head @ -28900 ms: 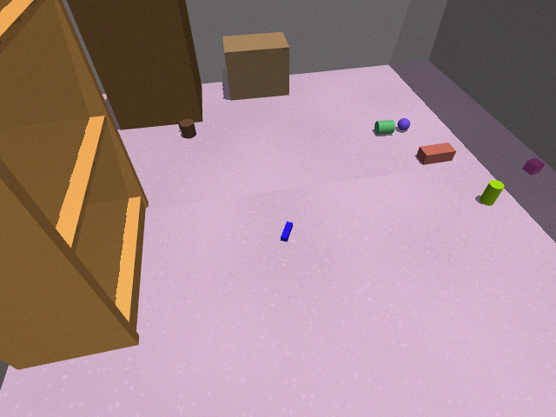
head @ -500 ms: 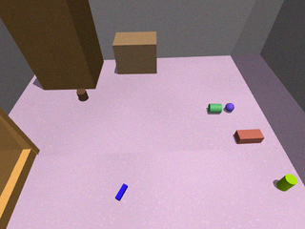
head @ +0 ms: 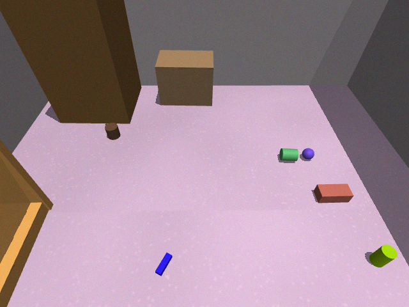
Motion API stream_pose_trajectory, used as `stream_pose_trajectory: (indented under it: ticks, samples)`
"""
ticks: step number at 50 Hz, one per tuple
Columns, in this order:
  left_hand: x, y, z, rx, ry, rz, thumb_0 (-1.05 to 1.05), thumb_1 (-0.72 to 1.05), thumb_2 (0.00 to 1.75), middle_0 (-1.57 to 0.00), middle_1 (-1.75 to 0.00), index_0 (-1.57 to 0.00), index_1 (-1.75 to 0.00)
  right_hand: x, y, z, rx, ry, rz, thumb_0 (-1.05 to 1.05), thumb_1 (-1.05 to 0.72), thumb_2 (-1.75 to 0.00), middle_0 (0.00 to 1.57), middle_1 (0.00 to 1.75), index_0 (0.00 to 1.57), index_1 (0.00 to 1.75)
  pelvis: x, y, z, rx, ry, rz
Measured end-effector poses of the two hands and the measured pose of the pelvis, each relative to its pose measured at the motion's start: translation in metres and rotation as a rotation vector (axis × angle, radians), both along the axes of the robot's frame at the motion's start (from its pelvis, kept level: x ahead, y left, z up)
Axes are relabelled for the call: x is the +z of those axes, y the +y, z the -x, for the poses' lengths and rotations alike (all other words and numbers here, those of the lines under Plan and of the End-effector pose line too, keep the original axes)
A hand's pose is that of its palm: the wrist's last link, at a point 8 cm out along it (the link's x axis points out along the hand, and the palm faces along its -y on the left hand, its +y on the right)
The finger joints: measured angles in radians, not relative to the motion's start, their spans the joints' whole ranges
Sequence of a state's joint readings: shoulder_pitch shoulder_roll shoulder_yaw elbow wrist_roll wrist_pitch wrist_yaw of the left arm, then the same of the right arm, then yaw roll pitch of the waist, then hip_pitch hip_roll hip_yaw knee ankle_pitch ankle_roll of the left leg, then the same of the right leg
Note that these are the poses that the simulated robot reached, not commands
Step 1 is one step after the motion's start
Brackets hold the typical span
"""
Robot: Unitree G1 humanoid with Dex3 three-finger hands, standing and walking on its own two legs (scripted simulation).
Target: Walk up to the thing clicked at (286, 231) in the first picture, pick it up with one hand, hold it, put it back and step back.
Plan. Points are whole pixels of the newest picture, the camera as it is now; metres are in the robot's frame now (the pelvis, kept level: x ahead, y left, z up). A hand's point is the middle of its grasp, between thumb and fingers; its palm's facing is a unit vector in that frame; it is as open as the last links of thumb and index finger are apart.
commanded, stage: walk up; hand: left
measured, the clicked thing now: (163, 264) +0.48 +0.21 -0.76
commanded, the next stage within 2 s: stand in 0.24 s
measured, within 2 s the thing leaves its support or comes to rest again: neither
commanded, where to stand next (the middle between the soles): +0.06 -0.02 m, yaw +0 degrees
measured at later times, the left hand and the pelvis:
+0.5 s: hand out of the picture +0.07 +0.25 -0.15, palm faces -0.04 -0.94 -0.34, open 7.4 cm; pelvis +0.01 +0.00 +0.01, yaw +0 degrees
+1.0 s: hand out of the picture +0.10 +0.24 -0.14, palm faces -0.04 -0.94 -0.35, open 7.4 cm; pelvis +0.02 -0.02 +0.01, yaw +0 degrees
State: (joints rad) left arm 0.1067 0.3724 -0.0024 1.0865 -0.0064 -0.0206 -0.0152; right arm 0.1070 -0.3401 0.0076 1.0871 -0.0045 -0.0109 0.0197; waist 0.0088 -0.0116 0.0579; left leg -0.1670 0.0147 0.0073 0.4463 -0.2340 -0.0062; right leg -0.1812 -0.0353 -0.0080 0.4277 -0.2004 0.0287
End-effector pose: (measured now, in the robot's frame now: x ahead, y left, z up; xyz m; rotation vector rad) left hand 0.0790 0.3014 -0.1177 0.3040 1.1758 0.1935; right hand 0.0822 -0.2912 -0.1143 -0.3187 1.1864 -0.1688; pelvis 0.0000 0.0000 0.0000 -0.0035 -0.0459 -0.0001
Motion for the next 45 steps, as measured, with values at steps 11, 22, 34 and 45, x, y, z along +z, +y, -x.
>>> stream_pose_trajectory:
  ticks: [11, 22, 34, 45]
  samples:
    - [0.005, 0.003, 0.008, 0.008, 0.047, -0.005, 0.01, 0.91, 0.9, -0.2, -0.3, -0.2, -0.3, 0.003, 0.003, -0.015, -0.014, -0.024, -0.008, 0.01, -0.9, -0.9, 0.21, 0.3, 0.21, 0.3, 0.005, 0.005, 0.0, -0.007, -0.002, -0.005]
    - [0.005, -0.001, 0.015, -0.001, 0.079, -0.015, 0.01, 0.91, 0.9, -0.2, -0.3, -0.2, -0.3, 0.001, -0.004, -0.004, -0.021, 0.018, -0.004, 0.01, -0.9, -0.9, 0.21, 0.3, 0.21, 0.3, 0.007, 0.0, -0.004, -0.003, 0.009, -0.009]
    - [0.007, -0.011, 0.004, -0.009, 0.076, -0.017, 0.01, 0.91, 0.9, -0.2, -0.3, -0.2, -0.3, -0.003, -0.014, 0.003, -0.038, 0.056, -0.006, 0.01, -0.9, -0.9, 0.21, 0.3, 0.21, 0.3, 0.007, -0.009, -0.011, 0.0, 0.016, -0.009]
    - [0.01, -0.02, -0.014, -0.016, 0.039, -0.015, 0.01, 0.91, 0.9, -0.2, -0.3, -0.2, -0.3, -0.002, -0.022, -0.004, -0.036, 0.043, -0.002, 0.01, -0.9, -0.9, 0.21, 0.3, 0.2, 0.3, 0.007, -0.016, -0.016, 0.001, 0.015, -0.007]
